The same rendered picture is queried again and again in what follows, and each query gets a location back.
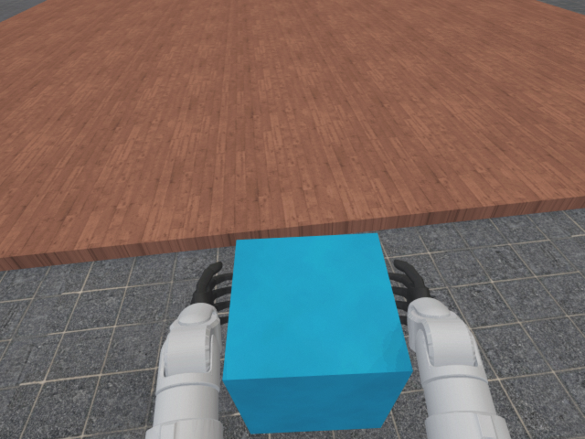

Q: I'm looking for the left robot forearm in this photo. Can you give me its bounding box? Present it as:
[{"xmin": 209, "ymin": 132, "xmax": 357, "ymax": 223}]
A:
[{"xmin": 145, "ymin": 303, "xmax": 223, "ymax": 439}]

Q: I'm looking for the robot right hand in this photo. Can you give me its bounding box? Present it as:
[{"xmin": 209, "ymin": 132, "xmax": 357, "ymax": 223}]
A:
[{"xmin": 388, "ymin": 260, "xmax": 431, "ymax": 326}]

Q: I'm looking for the right robot forearm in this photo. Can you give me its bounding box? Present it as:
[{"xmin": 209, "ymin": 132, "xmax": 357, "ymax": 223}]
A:
[{"xmin": 407, "ymin": 297, "xmax": 511, "ymax": 439}]

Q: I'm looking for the carton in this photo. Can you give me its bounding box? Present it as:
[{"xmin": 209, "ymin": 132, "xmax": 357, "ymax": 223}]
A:
[{"xmin": 222, "ymin": 233, "xmax": 413, "ymax": 434}]

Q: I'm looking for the robot left hand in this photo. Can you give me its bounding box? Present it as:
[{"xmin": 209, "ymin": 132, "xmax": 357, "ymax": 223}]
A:
[{"xmin": 190, "ymin": 262, "xmax": 233, "ymax": 325}]

